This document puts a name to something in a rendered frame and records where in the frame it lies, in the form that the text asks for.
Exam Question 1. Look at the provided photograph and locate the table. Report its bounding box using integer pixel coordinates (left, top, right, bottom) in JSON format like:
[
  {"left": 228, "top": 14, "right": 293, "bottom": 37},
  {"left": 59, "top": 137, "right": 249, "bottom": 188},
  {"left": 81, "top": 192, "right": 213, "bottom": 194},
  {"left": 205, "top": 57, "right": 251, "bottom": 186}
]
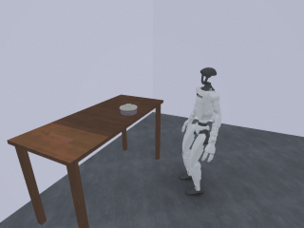
[{"left": 7, "top": 94, "right": 163, "bottom": 228}]

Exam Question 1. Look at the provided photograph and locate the robot right forearm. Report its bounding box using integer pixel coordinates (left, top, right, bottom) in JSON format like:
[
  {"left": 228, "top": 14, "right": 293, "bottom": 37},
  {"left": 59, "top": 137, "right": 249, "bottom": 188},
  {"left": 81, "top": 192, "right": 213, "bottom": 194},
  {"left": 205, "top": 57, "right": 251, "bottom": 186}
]
[{"left": 188, "top": 105, "right": 197, "bottom": 122}]

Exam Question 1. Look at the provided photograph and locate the pot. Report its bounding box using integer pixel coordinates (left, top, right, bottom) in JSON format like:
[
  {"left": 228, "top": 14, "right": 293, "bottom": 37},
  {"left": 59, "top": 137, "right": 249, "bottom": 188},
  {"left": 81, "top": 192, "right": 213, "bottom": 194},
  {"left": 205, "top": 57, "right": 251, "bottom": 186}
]
[{"left": 120, "top": 109, "right": 137, "bottom": 116}]

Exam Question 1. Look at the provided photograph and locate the lid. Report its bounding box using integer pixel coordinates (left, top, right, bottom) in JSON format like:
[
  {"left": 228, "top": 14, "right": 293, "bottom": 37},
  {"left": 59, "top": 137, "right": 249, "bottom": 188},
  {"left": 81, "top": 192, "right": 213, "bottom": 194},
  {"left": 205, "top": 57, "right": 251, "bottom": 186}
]
[{"left": 119, "top": 104, "right": 138, "bottom": 111}]

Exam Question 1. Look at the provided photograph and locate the robot left forearm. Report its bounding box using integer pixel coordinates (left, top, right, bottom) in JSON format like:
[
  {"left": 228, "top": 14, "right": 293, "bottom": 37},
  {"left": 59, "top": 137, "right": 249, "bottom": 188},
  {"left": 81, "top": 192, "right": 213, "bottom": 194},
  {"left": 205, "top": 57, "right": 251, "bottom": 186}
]
[{"left": 208, "top": 115, "right": 221, "bottom": 144}]

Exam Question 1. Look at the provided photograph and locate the robot left upper arm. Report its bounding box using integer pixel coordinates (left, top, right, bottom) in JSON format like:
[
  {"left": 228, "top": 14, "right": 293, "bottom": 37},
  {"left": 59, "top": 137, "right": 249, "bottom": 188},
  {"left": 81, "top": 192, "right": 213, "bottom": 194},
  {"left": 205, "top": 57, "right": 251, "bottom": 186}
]
[{"left": 208, "top": 91, "right": 222, "bottom": 122}]

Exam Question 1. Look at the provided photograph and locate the right robot thigh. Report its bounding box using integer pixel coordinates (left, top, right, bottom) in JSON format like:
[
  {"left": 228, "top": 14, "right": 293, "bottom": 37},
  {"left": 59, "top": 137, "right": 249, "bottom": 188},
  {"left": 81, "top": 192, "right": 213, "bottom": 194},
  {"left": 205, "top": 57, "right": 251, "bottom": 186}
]
[{"left": 182, "top": 123, "right": 196, "bottom": 159}]

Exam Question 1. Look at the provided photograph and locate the right robot hand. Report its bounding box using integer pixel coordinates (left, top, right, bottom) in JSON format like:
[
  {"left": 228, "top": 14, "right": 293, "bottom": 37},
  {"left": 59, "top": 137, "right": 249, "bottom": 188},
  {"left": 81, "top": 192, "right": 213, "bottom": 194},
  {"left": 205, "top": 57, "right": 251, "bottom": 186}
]
[{"left": 181, "top": 120, "right": 192, "bottom": 133}]

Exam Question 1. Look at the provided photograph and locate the left robot hand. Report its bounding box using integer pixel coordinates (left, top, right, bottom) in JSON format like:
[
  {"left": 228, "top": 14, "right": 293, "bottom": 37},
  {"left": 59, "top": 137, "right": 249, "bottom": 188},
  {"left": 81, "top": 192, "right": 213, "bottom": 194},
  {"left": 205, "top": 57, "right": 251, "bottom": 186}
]
[{"left": 201, "top": 143, "right": 216, "bottom": 162}]

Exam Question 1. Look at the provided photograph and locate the humanoid robot torso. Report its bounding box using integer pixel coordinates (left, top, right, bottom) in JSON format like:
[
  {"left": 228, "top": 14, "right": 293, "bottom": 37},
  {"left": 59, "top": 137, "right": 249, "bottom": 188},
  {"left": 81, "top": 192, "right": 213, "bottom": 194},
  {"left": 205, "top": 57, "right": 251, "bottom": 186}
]
[{"left": 195, "top": 85, "right": 216, "bottom": 135}]

